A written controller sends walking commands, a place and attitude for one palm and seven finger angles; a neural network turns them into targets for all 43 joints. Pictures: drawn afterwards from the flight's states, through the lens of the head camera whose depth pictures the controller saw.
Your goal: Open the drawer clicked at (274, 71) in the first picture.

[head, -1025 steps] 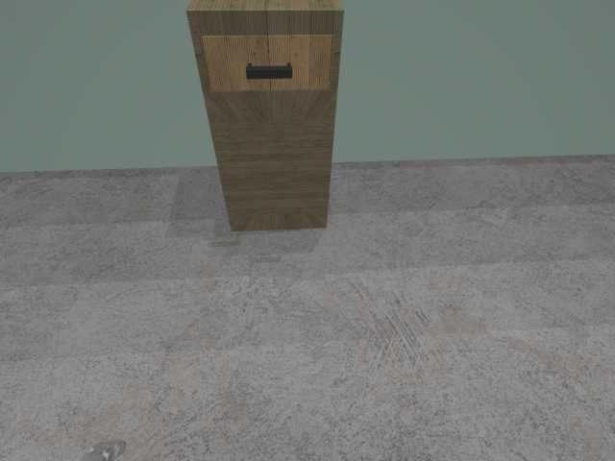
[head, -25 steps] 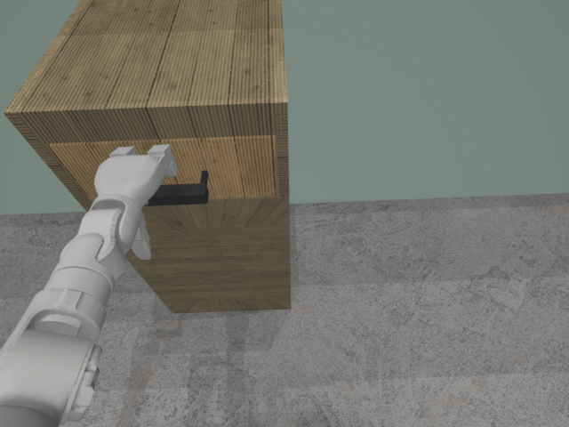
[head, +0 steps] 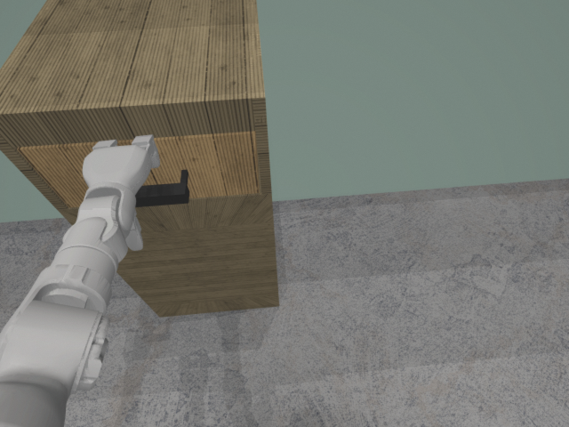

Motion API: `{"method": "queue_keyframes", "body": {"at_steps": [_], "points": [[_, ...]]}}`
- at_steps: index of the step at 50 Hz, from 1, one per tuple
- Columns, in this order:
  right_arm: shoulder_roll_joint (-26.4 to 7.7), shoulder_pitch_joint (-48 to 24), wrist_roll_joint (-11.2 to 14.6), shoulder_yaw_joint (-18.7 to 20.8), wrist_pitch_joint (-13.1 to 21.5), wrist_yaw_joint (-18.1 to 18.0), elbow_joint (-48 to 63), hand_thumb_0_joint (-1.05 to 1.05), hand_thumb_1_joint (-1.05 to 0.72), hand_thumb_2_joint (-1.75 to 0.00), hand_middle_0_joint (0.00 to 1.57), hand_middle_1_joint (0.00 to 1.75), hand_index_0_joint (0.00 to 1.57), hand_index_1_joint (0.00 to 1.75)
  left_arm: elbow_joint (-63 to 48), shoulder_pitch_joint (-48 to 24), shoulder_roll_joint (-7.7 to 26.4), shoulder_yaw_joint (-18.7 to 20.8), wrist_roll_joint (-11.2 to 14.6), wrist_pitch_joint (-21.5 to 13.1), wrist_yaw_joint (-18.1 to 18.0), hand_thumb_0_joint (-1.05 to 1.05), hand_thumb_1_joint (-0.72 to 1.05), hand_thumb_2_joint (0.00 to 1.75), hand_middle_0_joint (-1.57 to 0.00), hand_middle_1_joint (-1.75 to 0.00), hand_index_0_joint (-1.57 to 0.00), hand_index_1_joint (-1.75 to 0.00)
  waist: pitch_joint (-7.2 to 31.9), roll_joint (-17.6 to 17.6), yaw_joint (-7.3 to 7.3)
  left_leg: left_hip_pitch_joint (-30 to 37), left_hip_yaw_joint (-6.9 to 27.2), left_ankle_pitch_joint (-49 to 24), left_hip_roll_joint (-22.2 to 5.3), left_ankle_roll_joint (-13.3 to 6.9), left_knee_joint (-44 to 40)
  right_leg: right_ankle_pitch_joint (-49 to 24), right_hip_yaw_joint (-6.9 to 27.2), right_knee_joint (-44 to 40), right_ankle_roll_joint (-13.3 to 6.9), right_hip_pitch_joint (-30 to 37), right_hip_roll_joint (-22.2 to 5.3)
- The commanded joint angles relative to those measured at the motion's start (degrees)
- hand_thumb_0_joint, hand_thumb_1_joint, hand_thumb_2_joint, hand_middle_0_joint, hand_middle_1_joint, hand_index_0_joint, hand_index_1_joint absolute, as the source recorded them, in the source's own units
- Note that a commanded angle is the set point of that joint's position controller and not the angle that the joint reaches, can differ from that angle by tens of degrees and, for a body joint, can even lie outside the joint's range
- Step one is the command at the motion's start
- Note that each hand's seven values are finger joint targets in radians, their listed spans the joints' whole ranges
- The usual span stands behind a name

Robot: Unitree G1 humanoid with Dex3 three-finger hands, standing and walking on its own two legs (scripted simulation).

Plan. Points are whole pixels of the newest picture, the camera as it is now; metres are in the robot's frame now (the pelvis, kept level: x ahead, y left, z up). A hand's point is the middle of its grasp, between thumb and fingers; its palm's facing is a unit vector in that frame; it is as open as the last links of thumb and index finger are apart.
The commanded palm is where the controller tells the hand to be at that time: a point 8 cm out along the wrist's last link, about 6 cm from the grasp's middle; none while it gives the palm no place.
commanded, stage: lower the fingers behind the handle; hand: left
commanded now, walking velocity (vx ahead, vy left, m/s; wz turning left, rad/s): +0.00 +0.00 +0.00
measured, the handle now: (150, 186) +0.52 +0.22 -0.01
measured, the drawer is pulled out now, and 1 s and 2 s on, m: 0.00 0.00 0.00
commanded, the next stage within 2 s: close the thumb around the handle in 1.26 s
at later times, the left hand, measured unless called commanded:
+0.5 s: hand (136, 207) +0.46 +0.23 +0.01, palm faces -0.07 -0.04 -1.00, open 13.8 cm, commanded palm +0.44 +0.24 +0.05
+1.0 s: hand (143, 218) +0.46 +0.23 -0.03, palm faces -0.02 -0.02 -1.00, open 13.9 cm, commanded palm +0.44 +0.23 +0.03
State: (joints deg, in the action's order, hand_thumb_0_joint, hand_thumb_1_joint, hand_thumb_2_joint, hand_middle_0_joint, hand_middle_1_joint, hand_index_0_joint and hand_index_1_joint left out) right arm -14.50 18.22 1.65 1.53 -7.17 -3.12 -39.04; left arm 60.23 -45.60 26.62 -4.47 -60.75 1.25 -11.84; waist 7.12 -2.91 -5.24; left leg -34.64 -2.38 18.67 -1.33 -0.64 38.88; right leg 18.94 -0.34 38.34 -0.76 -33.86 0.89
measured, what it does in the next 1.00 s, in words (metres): stands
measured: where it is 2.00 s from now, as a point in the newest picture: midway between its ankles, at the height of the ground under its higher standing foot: outside the picture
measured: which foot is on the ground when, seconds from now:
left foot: down 0.00-1.00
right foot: down 0.00-1.00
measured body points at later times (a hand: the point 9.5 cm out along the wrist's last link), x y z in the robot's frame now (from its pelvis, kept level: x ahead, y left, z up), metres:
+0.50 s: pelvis +0.00 +0.01 -0.01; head +0.09 +0.01 +0.43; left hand +0.46 +0.23 +0.06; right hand +0.03 -0.26 -0.15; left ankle -0.01 +0.11 -0.72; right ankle -0.01 -0.11 -0.72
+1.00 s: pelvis -0.01 +0.02 -0.03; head +0.10 +0.01 +0.41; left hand +0.46 +0.23 +0.03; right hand +0.02 -0.26 -0.16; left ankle -0.01 +0.11 -0.72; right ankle -0.01 -0.11 -0.72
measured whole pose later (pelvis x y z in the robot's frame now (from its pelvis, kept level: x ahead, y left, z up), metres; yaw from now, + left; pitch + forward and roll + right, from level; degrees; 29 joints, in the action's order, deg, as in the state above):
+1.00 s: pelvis -0.01 +0.02 -0.03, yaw +0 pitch +21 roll -2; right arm -14.1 17.7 -1.3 4.0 -5.6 -0.7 -41.8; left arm 59.1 -42.8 24.2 -1.3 -63.8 -0.4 -24.4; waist 8.8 -3.1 -5.4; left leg -49.0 -1.9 23.6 -1.6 -1.7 51.4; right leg 22.7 -0.7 48.7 0.2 -47.1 0.9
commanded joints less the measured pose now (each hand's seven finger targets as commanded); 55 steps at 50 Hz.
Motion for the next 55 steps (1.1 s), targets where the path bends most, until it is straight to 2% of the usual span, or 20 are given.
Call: {"method": "queue_keyframes", "body": {"at_steps": [1,6,9,12,15,18,22,24,25,28,30,33,35,39,43,46,47,51,53,55], "points": [[-8.85,5.28,-0.77,3.89,2.17,-0.94,5.07,0.00,-0.90,-0.90,0.20,0.30,0.20,0.30,-12.58,-18.94,13.92,4.10,0.19,-5.64,-0.39,0.00,-0.50,0.30,-0.30,-1.20,-0.30,-1.20,15.82,3.07,0.05,7.64,-0.46,-11.32,2.72,-2.50,-0.98,-13.71,0.49,-4.09,-0.74,6.50,1.23],[-7.94,6.88,-2.08,5.48,3.63,-0.93,3.53,0.00,-0.90,-0.90,0.20,0.30,0.20,0.30,-22.28,-24.03,16.82,8.63,-1.06,-12.89,-6.90,0.00,-0.50,0.30,-0.30,-1.20,-0.30,-1.20,26.69,-2.62,-0.01,10.95,1.14,-16.87,2.68,-2.19,3.29,-16.54,0.67,0.48,-1.16,4.15,1.96],[-8.30,7.49,-1.98,5.58,3.98,0.18,1.41,0.00,-0.90,-0.90,0.20,0.30,0.20,0.30,-14.80,-19.80,13.35,7.37,-1.67,-9.53,-10.59,0.00,-0.50,0.30,-0.30,-1.20,-0.30,-1.20,21.72,-0.63,-0.53,7.52,1.31,-16.31,2.27,-1.66,4.09,-14.78,-0.76,1.31,-1.29,-0.69,2.34],[-8.63,8.10,-2.05,5.92,4.05,1.33,0.50,0.00,-0.90,-0.90,0.20,0.30,0.20,0.30,-12.66,-21.78,10.48,4.84,-2.10,-5.34,-12.67,0.00,-0.50,0.30,-0.30,-1.20,-0.30,-1.20,23.91,-1.92,-1.04,9.08,1.24,-17.87,2.19,-1.51,4.38,-15.26,-1.17,1.46,-1.42,-1.50,2.69],[-9.06,8.57,-2.24,5.99,3.74,1.58,-0.15,0.00,-0.90,-0.90,0.20,0.30,0.20,0.30,-13.00,-24.82,10.65,4.55,-1.50,-2.69,-11.99,0.00,-0.50,0.30,-0.30,-1.20,-0.30,-1.20,26.70,-0.93,-1.78,11.19,1.73,-20.69,1.92,-1.52,4.50,-17.75,-1.34,1.30,-1.37,0.22,2.86],[-8.98,8.17,-2.27,5.88,3.30,1.20,0.33,0.00,-0.90,-0.90,0.20,0.30,0.20,0.30,-14.61,-23.65,11.83,5.28,-0.84,-2.43,-10.14,0.00,-0.50,0.30,-0.30,-1.20,-0.30,-1.20,28.76,-1.44,-1.15,12.99,1.58,-22.83,1.90,-1.64,4.62,-19.91,-1.09,1.19,-1.10,2.27,2.76],[-9.15,7.51,-1.99,4.98,2.63,0.78,0.20,0.00,-0.90,-0.90,0.20,0.30,0.20,0.30,-7.78,-16.85,11.60,5.13,-0.69,-1.96,-7.87,0.00,-0.50,0.30,-0.30,-1.20,-0.30,-1.20,20.05,2.95,-0.97,7.13,1.24,-18.18,1.95,-1.95,3.35,-17.77,-1.34,0.26,-0.97,1.89,2.54],[-9.32,6.98,-1.93,4.54,2.44,0.67,0.79,0.00,-0.90,-0.90,0.20,0.30,0.20,0.30,-7.56,-15.78,13.29,5.94,-0.95,-2.57,-7.29,0.00,-0.50,0.30,-0.30,-1.20,-0.30,-1.20,18.39,3.12,-0.43,5.20,0.90,-15.91,2.05,-2.12,2.94,-16.56,-1.03,0.07,-1.08,2.04,2.38],[-9.49,6.81,-2.07,4.56,2.26,0.56,1.22,0.00,-0.90,-0.90,0.20,0.30,0.20,0.30,-9.37,-16.01,15.97,8.28,-1.20,-3.70,-7.14,0.00,-0.50,0.30,-0.30,-1.20,-0.30,-1.20,20.12,2.43,0.66,5.39,0.93,-17.09,2.04,-2.04,3.13,-17.19,-0.82,0.72,-1.31,2.96,2.31],[-8.64,7.17,-2.14,4.86,2.40,0.69,1.79,0.00,-0.90,-0.90,0.20,0.30,0.20,0.30,-9.79,-13.93,11.61,5.50,-1.72,-5.29,-7.49,0.00,-0.50,0.30,-0.30,-1.20,-0.30,-1.20,20.29,1.23,0.13,6.13,0.71,-18.63,1.87,-1.93,4.12,-17.96,-1.04,1.61,-1.31,1.00,2.48],[-8.66,7.37,-2.39,5.21,2.35,0.99,2.03,0.00,-0.90,-0.90,0.20,0.30,0.20,0.30,-11.03,-12.30,12.57,7.34,-1.71,-6.40,-8.01,0.00,-0.50,0.30,-0.30,-1.20,-0.30,-1.20,21.83,1.16,1.11,6.60,0.92,-21.24,1.68,-1.75,5.00,-18.98,-1.08,2.64,-1.52,0.92,2.63],[-8.46,7.50,-2.39,5.49,2.47,1.44,1.97,0.00,-0.90,-0.90,0.20,0.30,0.20,0.30,-10.99,-12.33,9.63,5.58,-2.01,-6.37,-9.57,0.00,-0.50,0.30,-0.30,-1.20,-0.30,-1.20,20.61,0.53,0.43,6.63,1.34,-20.14,1.37,-1.45,5.56,-16.38,-1.61,3.23,-1.52,-2.60,2.79],[-8.62,7.64,-2.58,5.64,2.58,1.63,1.54,0.00,-0.90,-0.90,0.20,0.30,0.20,0.30,-11.82,-14.48,10.79,6.70,-2.19,-6.44,-10.87,0.00,-0.50,0.30,-0.30,-1.20,-0.30,-1.20,21.57,1.06,0.14,6.13,1.63,-20.05,1.37,-1.49,6.27,-16.24,-1.52,3.84,-1.61,-3.02,2.79],[-8.78,7.53,-3.12,5.82,2.77,1.71,0.69,0.00,-0.90,-0.90,0.20,0.30,0.20,0.30,-13.83,-18.71,13.10,8.28,-3.45,-6.07,-13.94,0.00,-0.50,0.30,-0.30,-1.20,-0.30,-1.20,25.70,-1.65,-0.20,6.98,2.09,-20.23,1.30,-1.30,8.06,-15.69,-1.38,5.73,-1.58,-5.07,2.75],[-8.70,7.77,-3.30,5.85,2.91,2.12,0.01,0.00,-0.90,-0.90,0.20,0.30,0.20,0.30,-10.99,-19.40,10.12,5.96,-3.99,-3.35,-15.00,0.00,-0.50,0.30,-0.30,-1.20,-0.30,-1.20,25.36,-2.13,-0.89,6.86,2.46,-20.25,1.09,-0.97,8.73,-14.53,-1.95,6.27,-1.56,-7.28,2.92],[-8.97,7.96,-3.25,5.65,2.62,2.03,0.08,0.00,-0.90,-0.90,0.20,0.30,0.20,0.30,-11.80,-21.32,12.30,7.05,-3.15,-1.71,-14.87,0.00,-0.50,0.30,-0.30,-1.20,-0.30,-1.20,28.71,-3.48,-0.77,8.75,2.63,-21.45,1.13,-0.93,8.72,-15.62,-1.86,6.43,-1.48,-5.69,2.96],[-8.75,7.78,-3.14,5.68,2.59,1.97,0.01,0.00,-0.90,-0.90,0.20,0.30,0.20,0.30,-11.53,-21.47,10.61,5.65,-2.86,-1.07,-14.53,0.00,-0.50,0.30,-0.30,-1.20,-0.30,-1.20,28.03,-3.24,-1.37,8.85,2.38,-21.02,1.18,-1.06,8.70,-15.60,-1.93,5.88,-1.38,-5.65,3.03],[-9.10,7.69,-2.84,4.94,2.36,1.29,0.35,0.00,-0.90,-0.90,0.20,0.30,0.20,0.30,-10.09,-19.93,14.05,7.54,-1.93,-0.31,-12.66,0.00,-0.50,0.30,-0.30,-1.20,-0.30,-1.20,27.27,0.18,-0.66,5.36,1.74,-18.52,1.64,-1.69,7.71,-17.01,-1.22,5.08,-1.03,-1.23,2.71],[-8.97,7.21,-2.68,4.71,2.41,1.01,0.45,0.00,-0.90,-0.90,0.20,0.30,0.20,0.30,-8.70,-19.24,13.12,6.39,-1.80,-0.54,-11.65,0.00,-0.50,0.30,-0.30,-1.20,-0.30,-1.20,23.70,0.31,-1.02,3.61,1.30,-15.58,1.77,-1.88,7.08,-15.22,-1.04,4.05,-0.94,-1.71,2.60],[-9.23,6.91,-2.70,4.56,2.42,0.71,0.71,0.00,-0.90,-0.90,0.20,0.30,0.20,0.30,-9.61,-17.76,16.17,8.92,-1.78,-1.83,-10.81,0.00,-0.50,0.30,-0.30,-1.20,-0.30,-1.20,24.35,1.41,0.13,2.82,1.25,-15.75,1.85,-2.05,7.01,-16.07,-0.61,4.19,-1.09,0.11,2.50]]}}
